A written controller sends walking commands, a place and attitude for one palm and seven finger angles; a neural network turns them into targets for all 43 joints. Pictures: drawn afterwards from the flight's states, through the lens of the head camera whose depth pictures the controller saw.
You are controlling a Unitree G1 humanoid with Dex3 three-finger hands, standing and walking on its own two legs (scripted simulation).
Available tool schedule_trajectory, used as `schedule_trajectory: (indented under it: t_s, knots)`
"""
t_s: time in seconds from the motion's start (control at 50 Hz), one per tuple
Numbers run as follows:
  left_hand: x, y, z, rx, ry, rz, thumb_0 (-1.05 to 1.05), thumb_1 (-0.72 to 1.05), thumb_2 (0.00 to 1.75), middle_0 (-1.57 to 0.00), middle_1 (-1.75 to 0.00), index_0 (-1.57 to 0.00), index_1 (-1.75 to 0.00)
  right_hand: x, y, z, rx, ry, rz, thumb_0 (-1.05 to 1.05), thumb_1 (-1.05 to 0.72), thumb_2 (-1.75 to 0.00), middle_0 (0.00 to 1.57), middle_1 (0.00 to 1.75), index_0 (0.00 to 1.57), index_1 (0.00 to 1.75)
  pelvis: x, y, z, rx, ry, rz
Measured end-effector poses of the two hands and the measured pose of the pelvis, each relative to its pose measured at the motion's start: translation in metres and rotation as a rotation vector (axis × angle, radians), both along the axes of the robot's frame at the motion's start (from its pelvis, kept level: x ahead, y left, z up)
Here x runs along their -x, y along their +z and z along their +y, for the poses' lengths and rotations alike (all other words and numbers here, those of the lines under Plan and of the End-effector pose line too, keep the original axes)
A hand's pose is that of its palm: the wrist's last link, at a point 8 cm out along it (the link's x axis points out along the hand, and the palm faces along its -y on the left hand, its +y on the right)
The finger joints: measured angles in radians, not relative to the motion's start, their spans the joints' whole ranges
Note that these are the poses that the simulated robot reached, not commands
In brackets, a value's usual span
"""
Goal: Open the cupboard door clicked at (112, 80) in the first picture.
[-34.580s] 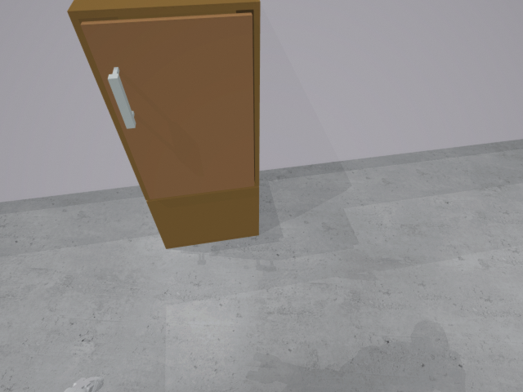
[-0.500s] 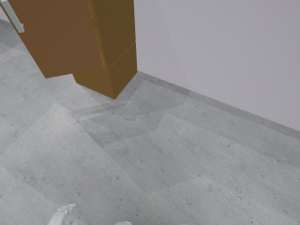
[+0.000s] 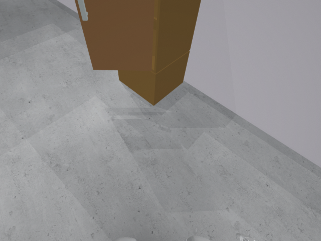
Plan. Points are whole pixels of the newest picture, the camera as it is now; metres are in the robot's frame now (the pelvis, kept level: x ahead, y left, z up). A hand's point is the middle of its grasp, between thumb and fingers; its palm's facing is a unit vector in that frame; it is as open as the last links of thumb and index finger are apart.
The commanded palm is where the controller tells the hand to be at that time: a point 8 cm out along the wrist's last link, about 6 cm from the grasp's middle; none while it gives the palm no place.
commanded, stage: take the last steps up to it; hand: left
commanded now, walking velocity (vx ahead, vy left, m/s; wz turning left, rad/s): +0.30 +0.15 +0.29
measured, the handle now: (82, 2) +1.05 +0.46 +0.03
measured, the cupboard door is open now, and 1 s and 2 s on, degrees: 45 45 45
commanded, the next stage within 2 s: come to a stop and stand still in 1.44 s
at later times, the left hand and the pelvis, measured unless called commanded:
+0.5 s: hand out of the picture +0.00 +0.20 -0.17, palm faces +0.23 -0.96 -0.18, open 7.4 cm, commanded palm none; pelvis +0.08 +0.04 +0.00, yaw +9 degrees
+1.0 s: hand (79, 176) +0.29 +0.27 -0.15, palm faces +0.18 -0.96 -0.22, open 7.3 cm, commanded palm none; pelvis +0.25 +0.09 +0.00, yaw +7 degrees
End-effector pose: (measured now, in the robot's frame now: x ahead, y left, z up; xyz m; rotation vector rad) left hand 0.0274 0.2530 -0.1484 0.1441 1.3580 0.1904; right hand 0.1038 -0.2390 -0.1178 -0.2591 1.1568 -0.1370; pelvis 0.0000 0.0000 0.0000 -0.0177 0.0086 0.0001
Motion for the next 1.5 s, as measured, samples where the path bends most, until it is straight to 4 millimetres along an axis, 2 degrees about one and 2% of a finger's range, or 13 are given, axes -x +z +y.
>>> schedule_trajectory:
  t_s: [0.18,0.28,0.42,0.56,0.62,0.72,0.82,0.9,0.98,1.12,1.3,1.36,1.5]
  knots:
    - [-0.019,0.017,-0.012,-0.034,0.006,-0.124,0.00,0.91,0.90,-0.20,-0.30,-0.20,-0.30,0.029,-0.025,-0.003,-0.080,-0.012,0.089,0.01,-0.90,-0.90,0.20,0.30,0.20,0.30,-0.007,-0.004,-0.014,-0.020,0.047,0.004]
    - [-0.001,0.022,-0.023,-0.033,0.073,-0.106,0.00,0.91,0.90,-0.20,-0.30,-0.20,-0.30,0.026,-0.027,-0.011,-0.085,0.007,0.165,0.01,-0.90,-0.90,0.20,0.30,0.20,0.30,-0.021,0.001,-0.011,-0.024,0.081,-0.010]
    - [0.028,0.021,-0.023,0.027,0.148,0.039,0.00,0.91,0.90,-0.20,-0.30,-0.20,-0.30,-0.028,-0.010,0.006,-0.065,0.055,0.147,0.01,-0.91,-0.90,0.20,0.30,0.19,0.30,-0.056,0.009,0.012,-0.052,0.133,0.006]
    - [0.035,-0.010,0.017,0.070,0.220,0.181,0.00,0.90,0.90,-0.20,-0.30,-0.20,-0.30,-0.112,-0.024,0.063,-0.026,0.148,0.031,0.01,-0.91,-0.90,0.20,0.30,0.19,0.30,-0.098,-0.017,0.061,-0.030,0.156,0.001]
    - [0.005,-0.011,0.040,0.050,0.194,0.178,0.01,0.91,0.90,-0.20,-0.30,-0.20,-0.30,-0.122,-0.022,0.084,-0.038,0.130,0.011,0.01,-0.91,-0.90,0.20,0.30,0.20,0.30,-0.112,-0.015,0.070,-0.038,0.135,-0.006]
    - [-0.087,0.007,0.068,0.011,0.144,0.012,0.01,0.91,0.90,-0.19,-0.30,-0.19,-0.30,-0.118,-0.020,0.097,-0.059,0.079,0.071,0.00,-0.94,-0.90,0.20,0.30,0.20,0.30,-0.140,-0.001,0.080,-0.044,0.129,0.001]
    - [-0.182,0.025,0.075,-0.018,0.085,-0.158,0.00,0.91,0.90,-0.19,-0.30,-0.19,-0.30,-0.114,-0.029,0.096,-0.091,0.041,0.171,0.00,-0.93,-0.90,0.20,0.30,0.20,0.30,-0.177,0.002,0.083,-0.056,0.126,-0.005]
    - [-0.235,0.022,0.073,-0.042,0.062,-0.247,0.00,0.91,0.90,-0.19,-0.30,-0.19,-0.30,-0.124,-0.047,0.092,-0.113,0.016,0.240,0.01,-0.92,-0.90,0.20,0.30,0.20,0.30,-0.212,-0.011,0.079,-0.059,0.128,-0.017]
    - [-0.248,0.024,0.065,-0.021,0.077,-0.205,0.00,0.91,0.90,-0.20,-0.30,-0.20,-0.30,-0.159,-0.037,0.095,-0.109,0.006,0.245,0.01,-0.91,-0.90,0.20,0.30,0.20,0.30,-0.242,-0.001,0.084,-0.036,0.123,-0.014]
    - [-0.241,0.024,0.078,0.010,0.121,-0.037,-0.01,0.94,0.90,-0.20,-0.30,-0.20,-0.30,-0.251,-0.014,0.120,-0.105,0.030,0.145,0.01,-0.91,-0.90,0.20,0.30,0.19,0.30,-0.297,0.012,0.104,-0.033,0.124,0.010]
    - [-0.244,-0.012,0.112,0.103,0.188,0.175,0.00,0.92,0.90,-0.20,-0.30,-0.20,-0.30,-0.377,-0.020,0.183,-0.056,0.114,0.000,0.01,-0.91,-0.90,0.20,0.30,0.20,0.30,-0.370,-0.013,0.163,-0.008,0.113,-0.017]
    - [-0.276,-0.014,0.131,0.099,0.156,0.172,0.01,0.91,0.90,-0.20,-0.30,-0.20,-0.30,-0.389,-0.016,0.198,-0.050,0.089,-0.011,0.01,-0.91,-0.90,0.20,0.30,0.20,0.30,-0.386,-0.010,0.175,-0.013,0.097,-0.017]
    - [-0.395,0.005,0.166,0.061,0.091,-0.024,0.01,0.92,0.90,-0.19,-0.30,-0.19,-0.30,-0.383,-0.006,0.204,-0.025,0.023,0.083,-0.01,-0.94,-0.90,0.20,0.30,0.20,0.30,-0.426,0.007,0.194,-0.013,0.086,0.001]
